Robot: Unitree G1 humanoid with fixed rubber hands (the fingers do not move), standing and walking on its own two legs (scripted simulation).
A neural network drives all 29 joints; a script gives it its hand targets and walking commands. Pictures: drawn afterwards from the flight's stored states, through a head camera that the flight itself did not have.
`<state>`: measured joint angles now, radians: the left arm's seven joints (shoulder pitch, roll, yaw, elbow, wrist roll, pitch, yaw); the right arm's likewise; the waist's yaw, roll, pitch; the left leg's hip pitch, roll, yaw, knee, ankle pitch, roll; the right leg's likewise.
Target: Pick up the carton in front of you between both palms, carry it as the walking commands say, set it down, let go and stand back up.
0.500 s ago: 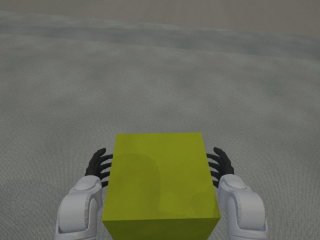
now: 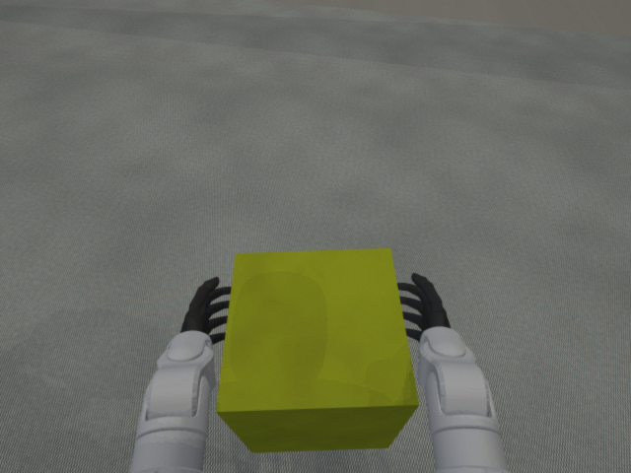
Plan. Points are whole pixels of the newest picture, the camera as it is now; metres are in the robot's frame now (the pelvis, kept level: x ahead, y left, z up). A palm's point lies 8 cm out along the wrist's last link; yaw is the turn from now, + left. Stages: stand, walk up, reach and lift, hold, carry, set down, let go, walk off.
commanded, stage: carry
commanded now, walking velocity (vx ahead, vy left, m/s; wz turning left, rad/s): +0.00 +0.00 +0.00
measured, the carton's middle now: (316, 357) +0.31 +0.00 -0.06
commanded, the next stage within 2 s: none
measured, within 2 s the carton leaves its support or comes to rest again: neither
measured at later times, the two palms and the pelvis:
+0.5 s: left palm (157, 369) +0.25 +0.18 +0.04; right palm (418, 370) +0.24 -0.12 +0.04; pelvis -0.04 +0.04 +0.00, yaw -1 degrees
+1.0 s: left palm (158, 378) +0.24 +0.18 +0.03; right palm (422, 376) +0.24 -0.12 +0.04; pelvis -0.05 +0.03 +0.00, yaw +0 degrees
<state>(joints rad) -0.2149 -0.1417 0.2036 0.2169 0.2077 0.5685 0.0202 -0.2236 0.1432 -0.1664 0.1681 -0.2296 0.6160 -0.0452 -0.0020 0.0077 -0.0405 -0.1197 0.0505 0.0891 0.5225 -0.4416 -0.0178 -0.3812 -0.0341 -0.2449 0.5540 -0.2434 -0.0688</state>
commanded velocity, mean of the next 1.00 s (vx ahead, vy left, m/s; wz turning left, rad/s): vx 0.00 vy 0.00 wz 0.00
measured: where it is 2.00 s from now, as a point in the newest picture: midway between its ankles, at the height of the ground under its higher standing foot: outside the picture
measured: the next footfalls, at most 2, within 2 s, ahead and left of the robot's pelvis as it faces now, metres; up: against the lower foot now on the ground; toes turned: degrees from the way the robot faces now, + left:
left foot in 1.82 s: +0.37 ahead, +0.13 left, +0.00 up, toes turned -4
